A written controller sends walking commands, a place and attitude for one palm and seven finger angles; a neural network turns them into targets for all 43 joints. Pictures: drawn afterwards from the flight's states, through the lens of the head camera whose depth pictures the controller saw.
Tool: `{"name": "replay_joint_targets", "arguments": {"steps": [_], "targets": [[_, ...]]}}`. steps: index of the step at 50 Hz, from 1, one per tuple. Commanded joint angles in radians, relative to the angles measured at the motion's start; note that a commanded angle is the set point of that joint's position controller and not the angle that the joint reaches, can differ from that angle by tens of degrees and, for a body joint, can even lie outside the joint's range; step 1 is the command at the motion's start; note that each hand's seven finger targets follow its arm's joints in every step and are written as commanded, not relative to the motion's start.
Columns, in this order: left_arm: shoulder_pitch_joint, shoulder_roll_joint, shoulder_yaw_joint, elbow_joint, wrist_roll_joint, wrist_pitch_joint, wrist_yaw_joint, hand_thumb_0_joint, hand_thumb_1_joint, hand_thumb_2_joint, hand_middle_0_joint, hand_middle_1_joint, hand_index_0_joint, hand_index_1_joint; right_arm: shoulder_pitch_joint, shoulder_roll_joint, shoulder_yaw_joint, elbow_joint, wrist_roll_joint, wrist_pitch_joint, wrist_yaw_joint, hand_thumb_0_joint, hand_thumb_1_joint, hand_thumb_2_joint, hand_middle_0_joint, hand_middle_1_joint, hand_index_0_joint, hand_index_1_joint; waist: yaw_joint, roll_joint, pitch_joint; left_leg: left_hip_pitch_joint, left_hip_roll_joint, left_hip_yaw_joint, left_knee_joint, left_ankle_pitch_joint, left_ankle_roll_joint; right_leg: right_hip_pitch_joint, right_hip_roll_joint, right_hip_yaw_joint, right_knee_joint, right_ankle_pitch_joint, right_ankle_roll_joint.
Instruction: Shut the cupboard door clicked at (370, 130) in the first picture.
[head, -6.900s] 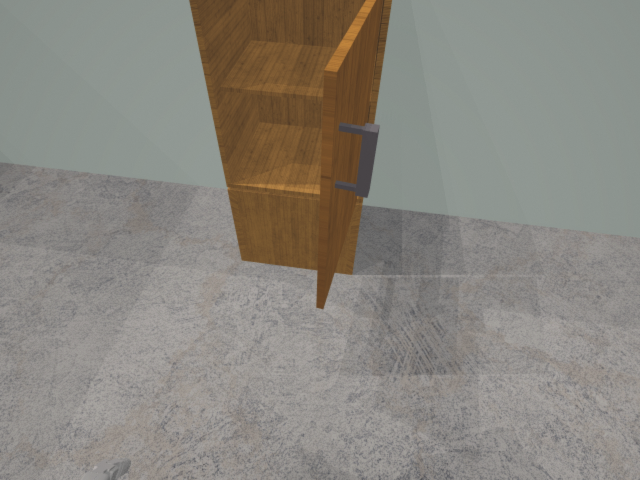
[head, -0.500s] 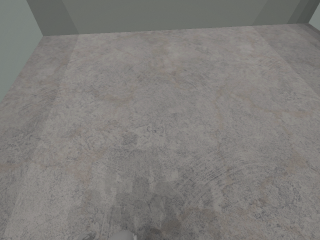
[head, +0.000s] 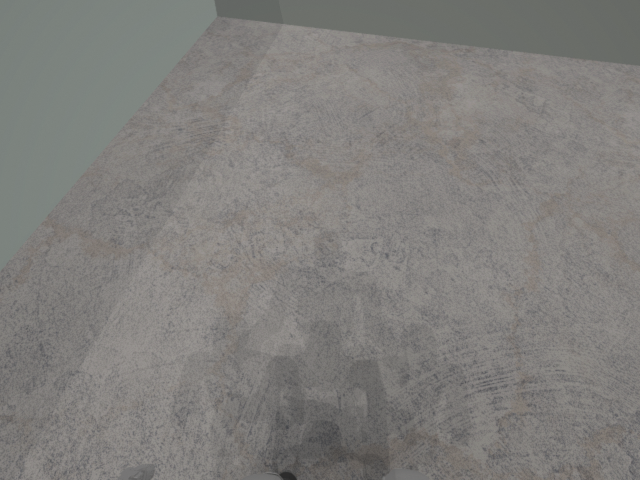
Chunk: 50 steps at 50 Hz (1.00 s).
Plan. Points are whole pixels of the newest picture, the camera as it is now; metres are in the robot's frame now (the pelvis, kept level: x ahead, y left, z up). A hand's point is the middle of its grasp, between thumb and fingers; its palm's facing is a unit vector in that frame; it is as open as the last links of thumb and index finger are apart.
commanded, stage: walk to a spot facing it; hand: left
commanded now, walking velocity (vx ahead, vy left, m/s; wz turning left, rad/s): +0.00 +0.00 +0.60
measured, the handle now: out of the picture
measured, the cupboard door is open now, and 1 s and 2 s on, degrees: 83 83 83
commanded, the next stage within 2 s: none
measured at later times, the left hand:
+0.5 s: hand out of the picture -0.06 +0.16 -0.16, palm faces +0.36 -0.90 -0.26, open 7.4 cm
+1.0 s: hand out of the picture -0.08 +0.23 -0.15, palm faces +0.58 -0.77 -0.26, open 7.4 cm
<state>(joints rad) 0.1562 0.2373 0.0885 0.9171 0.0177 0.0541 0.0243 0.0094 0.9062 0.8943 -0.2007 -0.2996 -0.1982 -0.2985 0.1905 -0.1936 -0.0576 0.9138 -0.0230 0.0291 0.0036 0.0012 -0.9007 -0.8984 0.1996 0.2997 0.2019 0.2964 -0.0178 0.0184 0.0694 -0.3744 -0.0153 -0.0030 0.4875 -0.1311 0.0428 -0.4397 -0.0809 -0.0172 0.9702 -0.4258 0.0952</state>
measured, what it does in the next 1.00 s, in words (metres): steps on the spot, turning left: right foot, then left foot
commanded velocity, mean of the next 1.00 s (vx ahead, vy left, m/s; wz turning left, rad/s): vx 0.00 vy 0.00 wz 0.60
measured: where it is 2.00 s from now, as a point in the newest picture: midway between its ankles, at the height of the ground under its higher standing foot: outside the picture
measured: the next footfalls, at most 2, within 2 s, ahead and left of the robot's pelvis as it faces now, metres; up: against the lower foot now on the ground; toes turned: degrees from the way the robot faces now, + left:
right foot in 0.12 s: +0.03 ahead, -0.16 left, +0.00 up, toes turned +2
left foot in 0.58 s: -0.06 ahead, +0.09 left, +0.00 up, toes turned +30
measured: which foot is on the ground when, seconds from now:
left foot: down 0.00-0.12, up 0.14-0.56, down 0.58-1.00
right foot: up 0.00-0.10, down 0.12-0.58, up 0.60-1.00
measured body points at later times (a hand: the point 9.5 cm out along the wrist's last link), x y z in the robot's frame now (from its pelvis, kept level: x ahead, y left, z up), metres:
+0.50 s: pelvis -0.04 -0.04 +0.00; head +0.01 -0.04 +0.45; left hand -0.08 +0.20 -0.14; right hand +0.14 -0.27 -0.15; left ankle -0.09 +0.08 -0.69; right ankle -0.01 -0.16 -0.74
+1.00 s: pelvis -0.07 -0.02 +0.01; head -0.05 +0.02 +0.45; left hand -0.12 +0.27 -0.13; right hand +0.13 -0.19 -0.13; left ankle -0.10 +0.07 -0.74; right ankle +0.01 -0.16 -0.68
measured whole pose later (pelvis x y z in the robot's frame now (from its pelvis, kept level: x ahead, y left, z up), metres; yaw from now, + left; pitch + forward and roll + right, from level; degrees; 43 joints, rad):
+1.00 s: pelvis -0.07 -0.02 +0.01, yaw +36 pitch +1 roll -1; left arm 0.10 0.25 0.07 0.87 0.02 0.06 0.02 0.01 0.90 0.89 -0.20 -0.30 -0.20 -0.30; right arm 0.21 -0.21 -0.05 0.91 -0.02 0.04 0.00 0.00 -0.90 -0.90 0.20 0.30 0.20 0.30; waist -0.04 -0.01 0.07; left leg -0.28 -0.08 -0.09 0.47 -0.19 0.06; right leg -0.43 -0.06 0.01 0.95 -0.42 0.11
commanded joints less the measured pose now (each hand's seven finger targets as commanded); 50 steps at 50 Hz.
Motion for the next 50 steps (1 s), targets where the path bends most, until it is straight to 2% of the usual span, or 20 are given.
{"name": "replay_joint_targets", "arguments": {"steps": [1, 4, 5, 6, 7, 8, 10, 11, 13, 21, 25, 27, 28, 29, 30, 31, 33, 36, 43, 50], "targets": [[0.004, 0.042, 0.006, -0.091, -0.008, -0.028, 0.002, 0.0, 0.9, 0.9, -0.2, -0.3, -0.2, -0.3, 0.033, -0.221, -0.074, -0.061, -0.006, -0.004, -0.008, 0.0, -0.9, -0.9, 0.2, 0.3, 0.2, 0.3, -0.021, 0.142, -0.153, 0.157, 0.244, -0.353, -0.157, 0.062, 0.131, 0.038, 0.035, 0.0, -0.168, -0.037, -0.015], [0.124, 0.06, 0.013, -0.067, -0.015, -0.035, 0.005, 0.0, 0.9, 0.9, -0.2, -0.3, -0.2, -0.3, -0.027, -0.22, -0.08, -0.086, -0.002, 0.008, -0.002, 0.0, -0.9, -0.9, 0.2, 0.3, 0.2, 0.3, 0.033, 0.135, -0.166, 0.03, 0.178, -0.344, -0.119, 0.002, 0.077, 0.255, 0.068, -0.03, -0.429, 0.085, -0.034], [0.181, 0.097, 0.022, -0.059, -0.009, -0.042, 0.008, 0.0, 0.9, 0.9, -0.2, -0.3, -0.2, -0.3, -0.053, -0.194, -0.078, -0.099, 0.005, 0.012, 0.001, 0.0, -0.9, -0.9, 0.2, 0.3, 0.2, 0.3, 0.067, 0.067, -0.161, -0.093, 0.121, -0.299, -0.041, -0.098, 0.026, 0.394, 0.02, 0.0, -0.6, 0.148, -0.051], [0.199, 0.195, 0.039, -0.068, 0.011, -0.052, 0.015, 0.0, 0.9, 0.9, -0.2, -0.3, -0.2, -0.3, -0.039, -0.109, -0.068, -0.117, 0.014, 0.017, 0.007, 0.0, -0.9, -0.9, 0.2, 0.3, 0.2, 0.3, 0.079, -0.236, -0.134, -0.304, -0.026, -0.134, 0.219, -0.313, -0.069, 0.482, -0.253, 0.278, -0.787, -0.011, -0.139], [0.125, 0.249, 0.034, -0.099, 0.01, -0.043, 0.019, 0.0, 0.9, 0.9, -0.2, -0.3, -0.2, -0.3, -0.073, -0.117, -0.07, -0.135, 0.002, 0.013, 0.005, 0.0, -0.9, -0.9, 0.2, 0.3, 0.2, 0.3, 0.073, -0.348, -0.062, -0.342, -0.053, -0.055, 0.483, -0.426, -0.099, 0.29, -0.442, 0.428, -0.81, 0.014, -0.218], [0.035, 0.209, 0.019, -0.127, 0.006, -0.043, 0.021, 0.0, 0.9, 0.9, -0.2, -0.3, -0.2, -0.3, -0.058, -0.15, -0.075, -0.131, -0.006, 0.018, 0.012, 0.0, -0.9, -0.9, 0.2, 0.3, 0.2, 0.3, 0.029, -0.222, -0.035, -0.275, -0.005, -0.104, 0.618, -0.371, -0.083, 0.153, -0.404, 0.315, -0.797, 0.016, -0.225], [-0.058, 0.143, 0.009, -0.143, 0.001, -0.053, 0.018, 0.0, 0.9, 0.9, -0.2, -0.3, -0.2, -0.3, -0.007, -0.134, -0.079, -0.078, -0.007, 0.037, 0.021, 0.0, -0.9, -0.9, 0.2, 0.3, 0.2, 0.3, -0.032, -0.211, 0.022, -0.247, 0.022, -0.075, 0.736, -0.261, -0.097, 0.085, -0.284, 0.186, -0.773, 0.09, -0.166], [-0.065, 0.119, -0.003, -0.139, 0.002, -0.058, 0.014, 0.0, 0.9, 0.9, -0.2, -0.3, -0.2, -0.3, 0.01, -0.132, -0.073, -0.063, -0.008, 0.037, 0.026, 0.0, -0.9, -0.9, 0.2, 0.3, 0.2, 0.3, -0.039, -0.192, 0.048, -0.257, 0.035, -0.046, 0.768, -0.212, -0.109, 0.117, -0.244, 0.085, -0.727, 0.208, -0.16], [0.009, 0.106, -0.007, -0.122, 0.002, -0.07, 0.012, 0.0, 0.9, 0.9, -0.2, -0.3, -0.2, -0.3, 0.018, -0.117, -0.065, -0.055, -0.003, 0.03, 0.029, 0.0, -0.9, -0.9, 0.2, 0.3, 0.2, 0.3, -0.016, -0.187, -0.012, -0.275, 0.031, -0.017, 0.743, -0.19, -0.126, 0.263, -0.216, 0.002, -0.656, 0.425, -0.162], [0.166, 0.168, 0.011, -0.065, 0.015, -0.059, 0.01, 0.0, 0.9, 0.9, -0.2, -0.3, -0.2, -0.3, -0.144, -0.101, -0.035, -0.101, 0.008, 0.025, 0.028, 0.0, -0.9, -0.9, 0.2, 0.3, 0.2, 0.3, 0.078, -0.215, -0.066, -0.164, 0.051, 0.073, 0.414, -0.319, -0.132, 0.408, -0.298, -0.059, -0.571, 0.67, -0.207], [0.141, 0.195, 0.021, -0.059, 0.015, -0.049, 0.005, 0.0, 0.9, 0.9, -0.2, -0.3, -0.2, -0.3, -0.11, -0.109, -0.028, -0.1, 0.014, 0.011, 0.025, 0.0, -0.9, -0.9, 0.2, 0.3, 0.2, 0.3, 0.071, -0.275, -0.109, -0.025, 0.036, 0.117, 0.216, -0.314, -0.103, 0.393, -0.316, -0.098, -0.504, 0.681, -0.193], [0.126, 0.193, 0.026, -0.059, 0.004, -0.042, 0.0, 0.0, 0.9, 0.9, -0.2, -0.3, -0.2, -0.3, -0.044, -0.139, -0.035, -0.087, 0.01, 0.002, 0.022, 0.0, -0.9, -0.9, 0.2, 0.3, 0.2, 0.3, 0.032, -0.23, -0.143, 0.125, 0.029, 0.124, 0.013, -0.152, -0.088, 0.335, -0.291, -0.159, -0.392, 0.628, -0.136], [0.117, 0.173, 0.023, -0.069, -0.005, -0.039, -0.003, 0.0, 0.9, 0.9, -0.2, -0.3, -0.2, -0.3, 0.028, -0.198, -0.052, -0.07, 0.007, -0.008, 0.02, 0.0, -0.9, -0.9, 0.2, 0.3, 0.2, 0.3, -0.015, -0.089, -0.194, 0.315, 0.09, 0.036, -0.093, 0.03, -0.057, 0.198, -0.254, -0.19, -0.226, 0.503, -0.084], [0.078, 0.102, 0.011, -0.123, -0.012, -0.037, -0.013, 0.0, 0.9, 0.9, -0.2, -0.3, -0.2, -0.3, 0.1, -0.324, -0.085, -0.065, 0.004, -0.017, 0.011, 0.0, -0.9, -0.9, 0.2, 0.3, 0.2, 0.3, -0.067, 0.257, -0.218, 0.488, 0.376, -0.346, -0.115, 0.424, 0.073, -0.13, -0.099, -0.208, 0.002, -0.085, 0.006], [-0.015, 0.093, -0.007, -0.158, -0.002, -0.027, -0.006, 0.0, 0.9, 0.9, -0.2, -0.3, -0.2, -0.3, 0.171, -0.36, -0.09, -0.036, 0.014, -0.008, 0.004, 0.0, -0.9, -0.9, 0.2, 0.3, 0.2, 0.3, -0.096, 0.239, -0.218, 0.467, 0.452, -0.37, -0.095, 0.651, 0.159, -0.193, -0.07, -0.092, 0.131, -0.248, 0.007], [-0.028, 0.099, -0.004, -0.148, 0.003, -0.019, -0.001, 0.0, 0.9, 0.9, -0.2, -0.3, -0.2, -0.3, 0.152, -0.325, -0.08, -0.027, 0.009, -0.009, -0.006, 0.0, -0.9, -0.9, 0.2, 0.3, 0.2, 0.3, -0.082, 0.19, -0.185, 0.415, 0.429, -0.313, -0.095, 0.62, 0.169, -0.198, -0.089, -0.039, 0.189, -0.2, 0.0], [-0.021, 0.107, 0.007, -0.113, -0.002, -0.016, -0.005, 0.0, 0.9, 0.9, -0.2, -0.3, -0.2, -0.3, 0.023, -0.266, -0.062, -0.062, 0.004, -0.01, -0.019, 0.0, -0.9, -0.9, 0.2, 0.3, 0.2, 0.3, -0.036, 0.189, -0.116, 0.297, 0.32, -0.247, -0.104, 0.47, 0.14, -0.177, -0.077, 0.001, 0.232, -0.067, 0.003], [0.031, 0.109, 0.011, -0.08, 0.001, -0.018, -0.017, 0.0, 0.9, 0.9, -0.2, -0.3, -0.2, -0.3, -0.042, -0.232, -0.047, -0.088, 0.005, -0.019, -0.017, 0.0, -0.9, -0.9, 0.2, 0.3, 0.2, 0.3, 0.006, 0.113, -0.099, 0.236, 0.235, -0.19, -0.139, 0.341, 0.097, -0.116, -0.048, -0.003, 0.207, 0.048, 0.009], [-0.026, 0.108, 0.01, -0.106, 0.0, -0.017, -0.004, 0.0, 0.9, 0.9, -0.2, -0.3, -0.2, -0.3, 0.025, -0.232, -0.054, -0.073, 0.003, -0.015, -0.015, 0.0, -0.9, -0.9, 0.2, 0.3, 0.2, 0.3, -0.016, 0.099, -0.099, 0.267, 0.233, -0.316, -0.164, 0.226, 0.128, -0.117, -0.021, 0.028, 0.079, 0.05, 0.02], [-0.098, 0.092, 0.0, -0.149, -0.008, -0.027, 0.003, 0.0, 0.9, 0.9, -0.2, -0.3, -0.2, -0.3, 0.077, -0.234, -0.065, -0.061, -0.004, -0.008, -0.016, 0.0, -0.9, -0.9, 0.2, 0.3, 0.2, 0.3, -0.036, 0.128, -0.131, 0.274, 0.222, -0.45, -0.116, 0.307, 0.151, -0.046, 0.034, 0.049, -0.096, -0.027, 0.002]]}}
